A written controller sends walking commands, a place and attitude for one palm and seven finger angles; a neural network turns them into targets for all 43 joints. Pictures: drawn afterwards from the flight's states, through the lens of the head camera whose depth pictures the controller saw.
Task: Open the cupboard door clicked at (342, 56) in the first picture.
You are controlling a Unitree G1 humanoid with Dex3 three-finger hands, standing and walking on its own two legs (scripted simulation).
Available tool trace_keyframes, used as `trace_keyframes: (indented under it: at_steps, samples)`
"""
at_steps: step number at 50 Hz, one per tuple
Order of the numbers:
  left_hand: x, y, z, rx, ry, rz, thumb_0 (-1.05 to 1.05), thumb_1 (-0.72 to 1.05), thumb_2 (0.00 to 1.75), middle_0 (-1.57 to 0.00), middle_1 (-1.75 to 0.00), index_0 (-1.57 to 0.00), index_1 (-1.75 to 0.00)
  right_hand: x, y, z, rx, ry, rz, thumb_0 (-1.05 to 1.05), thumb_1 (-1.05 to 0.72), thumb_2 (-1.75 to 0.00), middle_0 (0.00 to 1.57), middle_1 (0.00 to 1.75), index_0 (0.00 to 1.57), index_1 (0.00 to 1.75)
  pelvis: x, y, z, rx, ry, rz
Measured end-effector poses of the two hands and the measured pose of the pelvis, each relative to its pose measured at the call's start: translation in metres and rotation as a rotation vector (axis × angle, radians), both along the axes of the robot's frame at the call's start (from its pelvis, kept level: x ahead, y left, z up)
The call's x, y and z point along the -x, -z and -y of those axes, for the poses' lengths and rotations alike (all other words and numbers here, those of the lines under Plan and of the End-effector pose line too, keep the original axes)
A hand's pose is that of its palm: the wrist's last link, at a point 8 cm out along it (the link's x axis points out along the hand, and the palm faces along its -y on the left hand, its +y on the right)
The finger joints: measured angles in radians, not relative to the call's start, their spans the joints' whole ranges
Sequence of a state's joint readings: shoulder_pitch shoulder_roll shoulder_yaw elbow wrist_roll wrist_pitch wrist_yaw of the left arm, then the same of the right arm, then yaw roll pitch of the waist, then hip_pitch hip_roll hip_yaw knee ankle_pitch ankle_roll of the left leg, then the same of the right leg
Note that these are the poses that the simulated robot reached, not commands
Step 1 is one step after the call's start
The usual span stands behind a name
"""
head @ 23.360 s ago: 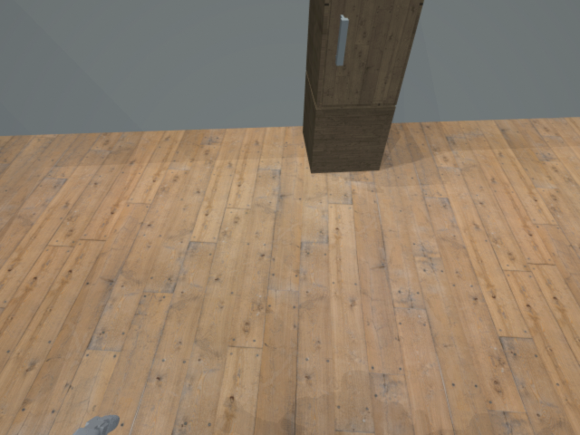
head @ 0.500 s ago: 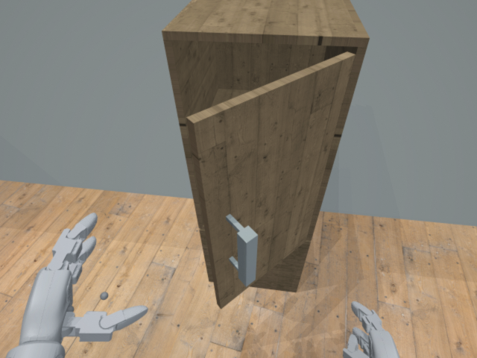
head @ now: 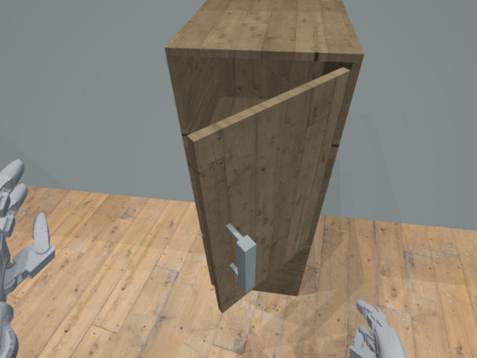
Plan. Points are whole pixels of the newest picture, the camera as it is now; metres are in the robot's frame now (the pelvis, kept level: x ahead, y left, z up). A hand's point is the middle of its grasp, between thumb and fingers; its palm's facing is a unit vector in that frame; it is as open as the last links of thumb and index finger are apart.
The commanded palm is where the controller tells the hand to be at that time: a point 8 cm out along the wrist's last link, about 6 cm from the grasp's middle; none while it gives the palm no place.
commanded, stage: draw the hand back to the body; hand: left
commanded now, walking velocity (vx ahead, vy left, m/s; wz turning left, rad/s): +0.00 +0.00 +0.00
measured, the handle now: (239, 258) +0.33 +0.05 -0.06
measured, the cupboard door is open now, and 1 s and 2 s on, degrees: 47 47 47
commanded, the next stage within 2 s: step back with the hand held close in 0.26 s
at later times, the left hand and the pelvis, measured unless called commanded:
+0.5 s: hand (66, 246) +0.20 +0.25 +0.16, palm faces +0.45 -0.78 -0.43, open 7.4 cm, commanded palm +0.14 +0.28 +0.18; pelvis +0.00 -0.02 +0.01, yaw +0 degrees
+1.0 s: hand (12, 303) +0.13 +0.28 +0.15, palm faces +0.40 -0.77 -0.50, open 7.4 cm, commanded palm +0.07 +0.31 +0.18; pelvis -0.08 +0.02 +0.00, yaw -1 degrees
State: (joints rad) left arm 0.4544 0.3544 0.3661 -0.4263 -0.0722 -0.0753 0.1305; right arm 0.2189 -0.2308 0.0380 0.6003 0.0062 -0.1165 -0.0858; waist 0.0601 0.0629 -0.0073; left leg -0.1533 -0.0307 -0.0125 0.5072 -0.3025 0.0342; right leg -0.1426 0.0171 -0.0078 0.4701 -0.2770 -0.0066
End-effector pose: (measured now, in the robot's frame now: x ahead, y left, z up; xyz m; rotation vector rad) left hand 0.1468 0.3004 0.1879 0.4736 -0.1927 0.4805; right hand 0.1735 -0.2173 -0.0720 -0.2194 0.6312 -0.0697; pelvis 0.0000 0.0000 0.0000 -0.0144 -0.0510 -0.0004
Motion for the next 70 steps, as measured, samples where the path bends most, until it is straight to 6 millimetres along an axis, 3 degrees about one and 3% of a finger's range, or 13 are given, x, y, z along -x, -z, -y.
trace_keyframes:
  at_steps: [8, 23, 30, 35, 42, 48, 60, 66, 70]
  samples:
    - [-0.002, 0.022, 0.014, 0.059, 0.018, -0.088, 0.01, 0.87, 0.89, -0.21, -0.3, -0.2, -0.3, 0.002, 0.001, 0.011, 0.01, 0.01, -0.03, 0.02, -0.9, -0.9, 0.2, 0.3, 0.2, 0.3, -0.002, -0.003, 0.008, -0.003, 0.003, 0.005]
    - [-0.008, 0.006, 0.016, 0.0, 0.013, -0.043, 0.01, 0.89, 0.9, -0.21, -0.3, -0.21, -0.3, -0.005, 0.0, 0.018, -0.005, 0.014, -0.024, 0.02, -0.9, -0.9, 0.2, 0.3, 0.2, 0.3, -0.002, -0.005, 0.017, 0.005, 0.003, -0.001]
    - [-0.017, 0.014, 0.018, -0.042, 0.078, -0.121, 0.01, 0.89, 0.9, -0.21, -0.3, -0.2, -0.3, 0.011, 0.0, 0.031, 0.023, 0.082, -0.08, 0.02, -0.9, -0.9, 0.2, 0.3, 0.2, 0.3, 0.007, -0.006, 0.01, 0.004, 0.022, -0.048]
    - [-0.013, 0.012, 0.017, -0.079, 0.136, -0.137, 0.02, 0.89, 0.9, -0.21, -0.3, -0.21, -0.3, 0.031, -0.002, 0.037, 0.045, 0.144, -0.114, 0.02, -0.9, -0.9, 0.2, 0.3, 0.2, 0.3, 0.017, -0.006, 0.003, 0.001, 0.032, -0.06]
    - [0.012, 0.006, 0.0, -0.114, 0.137, -0.081, 0.01, 0.89, 0.9, -0.21, -0.3, -0.21, -0.3, 0.06, -0.008, 0.03, 0.064, 0.171, -0.109, 0.02, -0.9, -0.9, 0.2, 0.3, 0.2, 0.3, 0.041, -0.003, -0.007, 0.003, 0.036, -0.051]
    - [0.045, 0.013, -0.014, -0.103, 0.106, -0.055, 0.01, 0.89, 0.9, -0.21, -0.3, -0.21, -0.3, 0.083, -0.01, 0.015, 0.075, 0.141, -0.08, 0.02, -0.9, -0.9, 0.2, 0.3, 0.2, 0.3, 0.066, 0.002, -0.016, 0.009, 0.03, -0.036]
    - [0.114, 0.008, -0.017, -0.123, 0.003, 0.057, 0.01, 0.89, 0.9, -0.21, -0.3, -0.21, -0.3, 0.121, 0.013, -0.005, 0.054, 0.017, -0.102, 0.02, -0.9, -0.9, 0.2, 0.3, 0.2, 0.3, 0.112, 0.012, -0.009, 0.028, -0.047, -0.051]
    - [0.129, 0.012, -0.02, -0.087, 0.062, 0.037, 0.01, 0.89, 0.9, -0.21, -0.3, -0.21, -0.3, 0.142, 0.006, -0.006, 0.071, 0.038, -0.128, 0.02, -0.9, -0.9, 0.2, 0.3, 0.2, 0.3, 0.129, 0.007, -0.018, 0.032, -0.045, -0.065]
    - [0.136, 0.012, -0.034, -0.109, 0.091, 0.023, 0.01, 0.89, 0.9, -0.21, -0.3, -0.21, -0.3, 0.153, -0.005, -0.011, 0.103, 0.051, -0.114, 0.02, -0.9, -0.9, 0.2, 0.3, 0.2, 0.3, 0.153, 0.004, -0.025, 0.019, -0.037, -0.065]
